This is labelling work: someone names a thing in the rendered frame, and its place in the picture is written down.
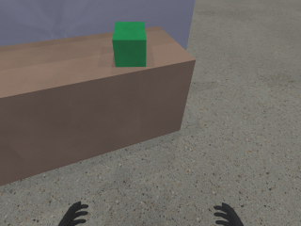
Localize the right robot hand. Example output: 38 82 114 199
214 202 244 226

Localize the pedestal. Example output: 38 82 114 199
0 25 196 186

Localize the carton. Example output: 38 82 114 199
112 22 147 68

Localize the left robot hand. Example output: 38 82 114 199
58 201 88 226

